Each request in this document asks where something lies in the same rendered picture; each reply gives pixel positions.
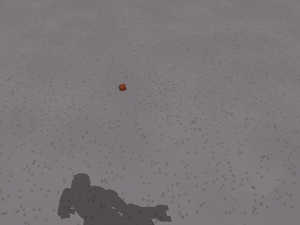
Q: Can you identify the small box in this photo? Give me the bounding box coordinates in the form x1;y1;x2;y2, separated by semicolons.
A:
119;84;127;91

